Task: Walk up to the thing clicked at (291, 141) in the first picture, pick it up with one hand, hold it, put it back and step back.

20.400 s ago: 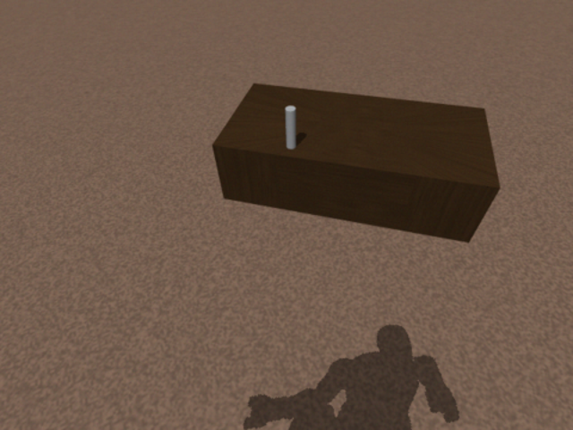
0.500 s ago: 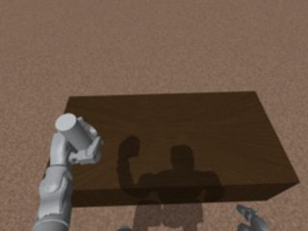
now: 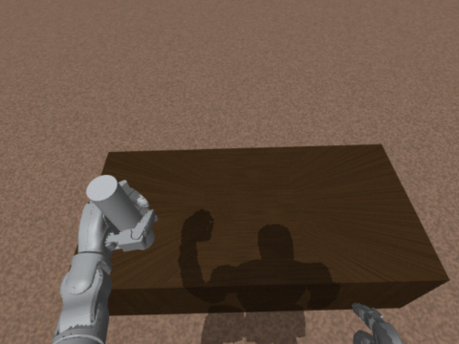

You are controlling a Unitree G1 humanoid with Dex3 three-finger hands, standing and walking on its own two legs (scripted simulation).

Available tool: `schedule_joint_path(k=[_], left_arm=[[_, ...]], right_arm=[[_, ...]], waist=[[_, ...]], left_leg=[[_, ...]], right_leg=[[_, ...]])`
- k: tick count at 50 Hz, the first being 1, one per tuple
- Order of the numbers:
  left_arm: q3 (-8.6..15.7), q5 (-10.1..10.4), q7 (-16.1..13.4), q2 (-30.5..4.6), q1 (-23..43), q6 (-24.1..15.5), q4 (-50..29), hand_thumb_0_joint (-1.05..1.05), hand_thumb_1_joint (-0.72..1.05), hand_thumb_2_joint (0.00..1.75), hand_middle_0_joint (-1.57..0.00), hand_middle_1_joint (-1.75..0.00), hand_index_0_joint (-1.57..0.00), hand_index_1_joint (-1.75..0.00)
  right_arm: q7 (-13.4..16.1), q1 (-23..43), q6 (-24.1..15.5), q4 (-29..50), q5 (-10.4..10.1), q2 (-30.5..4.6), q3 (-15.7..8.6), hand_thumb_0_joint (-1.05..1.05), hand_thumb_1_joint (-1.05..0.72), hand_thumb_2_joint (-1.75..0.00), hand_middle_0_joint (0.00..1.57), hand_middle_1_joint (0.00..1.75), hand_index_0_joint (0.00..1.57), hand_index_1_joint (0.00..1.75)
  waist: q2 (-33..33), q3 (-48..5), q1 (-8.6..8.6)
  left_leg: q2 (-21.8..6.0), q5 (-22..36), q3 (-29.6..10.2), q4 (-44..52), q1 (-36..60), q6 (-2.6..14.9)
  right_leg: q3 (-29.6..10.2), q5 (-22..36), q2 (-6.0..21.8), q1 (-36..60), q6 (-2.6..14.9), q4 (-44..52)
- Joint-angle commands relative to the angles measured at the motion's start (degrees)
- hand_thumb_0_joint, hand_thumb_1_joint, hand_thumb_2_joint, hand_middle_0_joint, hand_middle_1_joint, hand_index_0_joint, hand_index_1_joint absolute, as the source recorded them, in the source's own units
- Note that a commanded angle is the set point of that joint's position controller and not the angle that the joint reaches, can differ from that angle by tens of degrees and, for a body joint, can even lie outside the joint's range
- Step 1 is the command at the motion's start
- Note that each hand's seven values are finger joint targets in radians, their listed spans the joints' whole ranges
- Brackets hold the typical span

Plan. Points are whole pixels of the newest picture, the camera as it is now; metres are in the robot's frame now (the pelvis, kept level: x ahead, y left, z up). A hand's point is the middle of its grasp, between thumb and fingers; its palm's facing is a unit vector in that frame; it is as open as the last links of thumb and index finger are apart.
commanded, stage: hold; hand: left
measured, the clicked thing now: (126, 217) +0.33 +0.18 +0.07
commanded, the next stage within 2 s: crouch in 2.00 s
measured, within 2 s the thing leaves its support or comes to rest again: neither
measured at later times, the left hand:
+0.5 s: hand (135, 222) +0.32 +0.16 +0.06, palm faces -0.03 -1.00 +0.01, open 5.3 cm
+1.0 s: hand (133, 223) +0.32 +0.17 +0.06, palm faces -0.02 -1.00 +0.01, open 5.3 cm
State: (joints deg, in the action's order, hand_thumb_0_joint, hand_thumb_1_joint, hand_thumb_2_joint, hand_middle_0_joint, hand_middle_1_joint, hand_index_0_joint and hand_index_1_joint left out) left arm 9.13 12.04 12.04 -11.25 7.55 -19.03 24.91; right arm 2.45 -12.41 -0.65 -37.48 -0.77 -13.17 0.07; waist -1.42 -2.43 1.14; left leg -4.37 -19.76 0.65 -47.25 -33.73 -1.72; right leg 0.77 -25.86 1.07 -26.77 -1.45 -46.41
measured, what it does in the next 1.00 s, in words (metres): stands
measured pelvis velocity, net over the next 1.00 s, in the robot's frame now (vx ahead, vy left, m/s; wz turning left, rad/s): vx -0.01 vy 0.01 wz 0.00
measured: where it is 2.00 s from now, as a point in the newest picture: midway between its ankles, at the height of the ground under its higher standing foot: outside the picture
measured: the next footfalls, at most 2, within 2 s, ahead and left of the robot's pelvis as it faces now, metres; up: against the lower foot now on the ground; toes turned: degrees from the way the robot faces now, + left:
none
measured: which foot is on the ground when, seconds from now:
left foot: down 0.00-1.00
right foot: down 0.00-1.00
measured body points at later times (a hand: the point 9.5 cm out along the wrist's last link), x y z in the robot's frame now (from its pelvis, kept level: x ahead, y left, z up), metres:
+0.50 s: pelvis +0.00 +0.00 +0.00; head +0.03 +0.00 +0.45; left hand +0.32 +0.22 +0.06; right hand +0.13 -0.24 -0.11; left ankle +0.04 +0.14 -0.70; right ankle -0.02 -0.14 -0.70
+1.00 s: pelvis -0.01 +0.01 +0.00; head +0.02 +0.01 +0.45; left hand +0.31 +0.22 +0.06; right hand +0.13 -0.24 -0.10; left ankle +0.04 +0.14 -0.70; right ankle -0.02 -0.14 -0.70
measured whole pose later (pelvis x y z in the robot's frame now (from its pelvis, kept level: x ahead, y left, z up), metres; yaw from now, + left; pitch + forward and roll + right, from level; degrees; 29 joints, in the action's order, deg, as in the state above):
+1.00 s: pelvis -0.01 +0.01 +0.00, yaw +0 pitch +5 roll -1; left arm 8.6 11.7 11.5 -11.2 8.3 -19.9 26.4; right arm 2.0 -12.8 -1.3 -37.9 -0.6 -12.9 0.2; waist -1.2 -1.8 1.0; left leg -4.0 -18.5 0.9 -45.6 -32.1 -1.3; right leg 0.5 -24.4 1.3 -25.1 -1.8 -44.7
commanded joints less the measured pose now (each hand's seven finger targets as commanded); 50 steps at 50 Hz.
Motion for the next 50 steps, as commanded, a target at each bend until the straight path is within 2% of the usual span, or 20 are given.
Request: schedule_joint_path(k=[1,6,7,10,12,13,15,17,20,22,28,31,33,35,37,40,44,45,47,50], left_arm=[[2.94,1.46,-0.23,-7.92,17.77,-4.84,-13.87,0.00,0.63,1.31,-1.36,-1.46,-1.38,-1.45],[2.74,1.10,0.18,-8.01,16.06,-4.71,-11.95,0.00,0.62,1.32,-1.37,-1.48,-1.39,-1.47],[2.53,1.07,0.07,-8.48,18.66,-5.02,-13.97,0.00,0.63,1.32,-1.37,-1.47,-1.39,-1.46],[2.22,1.47,0.24,-7.13,17.55,-4.93,-12.43,0.00,0.62,1.31,-1.37,-1.48,-1.40,-1.46],[3.64,0.96,-0.16,-9.24,17.88,-5.14,-13.39,0.00,0.63,1.33,-1.38,-1.49,-1.40,-1.48],[2.33,1.02,-0.07,-7.53,17.21,-4.88,-11.78,0.00,0.61,1.32,-1.37,-1.48,-1.39,-1.47],[3.06,1.30,-0.26,-8.43,19.79,-5.45,-14.96,0.00,0.60,1.32,-1.38,-1.49,-1.41,-1.48],[3.64,1.04,-0.65,-8.43,16.21,-4.98,-11.93,0.00,0.63,1.30,-1.36,-1.47,-1.39,-1.45],[1.56,1.30,-0.28,-6.21,16.36,-5.08,-11.61,0.00,0.63,1.32,-1.37,-1.48,-1.39,-1.46],[2.37,0.85,-0.23,-8.40,18.51,-5.38,-13.26,0.00,0.63,1.31,-1.36,-1.47,-1.39,-1.45],[2.17,1.21,-0.62,-7.23,17.74,-5.44,-12.56,0.00,0.64,1.32,-1.37,-1.48,-1.39,-1.47],[2.08,0.87,-0.55,-7.04,16.22,-5.36,-10.83,0.00,0.64,1.32,-1.37,-1.47,-1.39,-1.46],[2.47,0.48,-0.74,-8.54,18.07,-5.75,-13.39,0.00,0.64,1.32,-1.36,-1.48,-1.38,-1.46],[1.19,0.94,-0.71,-6.75,17.70,-5.75,-13.63,0.00,0.63,1.32,-1.36,-1.47,-1.38,-1.46],[3.20,0.89,-1.13,-8.34,16.59,-5.53,-13.09,0.00,0.64,1.32,-1.35,-1.47,-1.37,-1.45],[1.06,0.91,-0.97,-5.89,16.30,-5.47,-10.78,0.00,0.64,1.33,-1.36,-1.48,-1.38,-1.47],[2.18,0.55,-0.71,-8.80,20.64,-6.16,-15.83,0.00,0.64,1.33,-1.36,-1.48,-1.38,-1.46],[1.72,0.55,-0.76,-7.36,16.96,-5.54,-11.63,0.00,0.64,1.33,-1.36,-1.48,-1.38,-1.47],[1.91,1.17,-0.75,-7.53,19.76,-6.04,-14.49,0.00,0.65,1.34,-1.36,-1.48,-1.38,-1.46],[1.70,0.91,-0.55,-7.41,18.49,-5.49,-10.55,0.00,0.65,1.34,-1.37,-1.49,-1.39,-1.47]], right_arm=[[0.69,1.70,-2.58,6.98,-0.13,-7.15,-2.92,0.00,-0.88,-0.89,0.20,0.30,0.20,0.30],[0.55,1.64,-2.52,7.04,-0.18,-7.38,-3.11,0.00,-0.88,-0.89,0.20,0.30,0.20,0.30],[0.54,1.60,-2.49,6.95,-0.16,-7.60,-3.23,0.00,-0.88,-0.89,0.20,0.30,0.20,0.30],[0.20,1.34,-2.61,6.96,-0.10,-7.50,-3.22,0.00,-0.88,-0.89,0.20,0.30,0.20,0.30],[0.36,1.49,-2.62,6.95,-0.01,-7.56,-3.30,0.00,-0.89,-0.89,0.20,0.30,0.20,0.30],[0.23,1.41,-2.57,6.93,-0.03,-7.46,-3.19,0.00,-0.89,-0.89,0.20,0.30,0.20,0.30],[0.23,1.86,-2.63,7.08,-0.13,-7.19,-3.02,0.00,-0.89,-0.89,0.20,0.30,0.20,0.30],[0.20,2.39,-2.57,7.45,-0.20,-7.40,-3.06,0.00,-0.88,-0.89,0.20,0.30,0.20,0.30],[0.13,1.86,-2.75,7.28,-0.17,-7.50,-3.16,0.00,-0.89,-0.89,0.20,0.30,0.20,0.30],[0.17,1.47,-2.71,6.93,-0.08,-7.54,-3.20,0.00,-0.88,-0.89,0.20,0.30,0.20,0.30],[0.27,2.00,-3.00,7.00,-0.20,-7.47,-3.08,0.00,-0.88,-0.89,0.20,0.30,0.20,0.30],[0.24,2.17,-3.01,6.98,-0.13,-7.37,-3.10,0.00,-0.89,-0.90,0.20,0.30,0.20,0.30],[0.29,2.31,-3.01,7.35,-0.18,-7.31,-3.02,0.00,-0.88,-0.89,0.20,0.30,0.20,0.30],[0.41,2.36,-3.11,7.26,-0.13,-7.30,-2.96,0.00,-0.88,-0.89,0.20,0.30,0.20,0.30],[0.46,1.76,-3.15,6.87,-0.18,-7.31,-3.00,0.00,-0.89,-0.90,0.20,0.30,0.20,0.30],[0.28,2.28,-3.18,6.82,-0.13,-7.22,-2.89,0.00,-0.88,-0.90,0.20,0.30,0.20,0.30],[0.30,1.83,-3.14,7.08,0.00,-7.23,-2.94,0.00,-0.88,-0.90,0.20,0.30,0.20,0.30],[0.33,2.11,-3.23,7.08,-0.08,-7.05,-2.65,0.00,-0.88,-0.89,0.20,0.30,0.20,0.30],[0.34,2.22,-3.31,7.18,-0.22,-7.39,-2.93,0.00,-0.88,-0.90,0.20,0.30,0.20,0.30],[0.35,2.37,-3.49,6.91,-0.16,-7.51,-2.89,0.00,-0.89,-0.90,0.20,0.30,0.20,0.30]], waist=[[0.80,-15.34,0.18],[1.41,-15.39,0.05],[0.19,-16.06,0.10],[0.46,-15.32,0.27],[-0.69,-17.32,-0.20],[0.41,-15.64,0.46],[-0.12,-15.34,-0.06],[1.15,-14.08,-0.66],[1.37,-14.00,0.39],[-1.16,-15.46,0.23],[1.45,-14.02,0.20],[1.59,-12.93,0.19],[-0.48,-15.32,-0.29],[0.69,-14.92,0.21],[1.07,-15.64,-0.32],[1.29,-12.38,0.32],[-1.24,-16.22,0.03],[-0.75,-14.09,-0.23],[-0.49,-14.77,-0.13],[0.30,-12.76,0.48]], left_leg=[[2.28,11.91,0.22,5.20,14.01,2.12],[2.34,14.58,0.47,4.91,14.34,2.39],[2.36,14.00,0.52,5.18,14.77,2.22],[2.07,13.60,0.04,5.53,14.85,2.05],[2.25,14.38,0.27,5.31,16.15,2.12],[2.15,14.07,0.14,5.51,15.64,2.15],[2.24,12.12,0.24,5.91,15.04,2.02],[2.39,10.25,0.43,6.48,13.54,1.92],[2.28,10.90,0.32,6.39,14.08,2.06],[2.13,11.88,0.24,6.31,15.69,1.85],[2.48,10.75,0.62,6.49,14.30,2.07],[2.41,7.86,0.27,7.35,13.64,1.96],[2.58,9.34,0.69,7.06,15.34,1.80],[2.56,10.44,0.64,6.80,15.18,1.89],[2.36,12.47,0.43,6.60,15.58,1.99],[2.09,9.09,0.12,7.48,14.17,1.75],[2.36,9.41,0.29,7.38,15.76,1.65],[2.41,9.36,0.39,7.46,15.01,1.52],[2.15,8.68,0.02,7.99,15.58,1.45],[2.18,7.79,0.15,7.68,14.37,1.56]], right_leg=[[1.07,17.70,-1.86,0.44,1.13,7.38],[0.96,20.87,-1.73,1.27,0.89,7.47],[0.85,20.02,-1.70,1.16,1.12,7.56],[1.37,18.63,-2.03,0.50,1.34,7.26],[1.15,19.61,-1.85,1.03,1.16,7.59],[1.29,19.36,-1.97,0.63,1.13,7.69],[1.14,17.65,-1.84,0.65,1.26,7.93],[1.24,15.78,-1.92,1.02,1.43,8.33],[1.24,16.77,-1.91,0.57,1.33,8.15],[1.27,17.01,-1.97,0.11,1.46,7.85],[0.96,17.15,-1.73,0.98,1.16,8.89],[1.35,13.77,-1.87,0.33,1.42,8.98],[1.03,15.14,-1.71,0.71,1.47,8.97],[1.05,16.66,-1.76,1.34,1.27,9.04],[1.25,18.33,-1.85,2.00,1.22,8.50],[1.51,14.50,-2.06,-0.06,1.58,8.54],[1.17,15.05,-1.82,1.31,1.63,8.62],[1.28,14.88,-1.85,0.87,1.64,8.65],[1.56,13.95,-2.01,0.70,1.79,8.78],[1.38,13.30,-2.01,-0.35,1.67,8.96]])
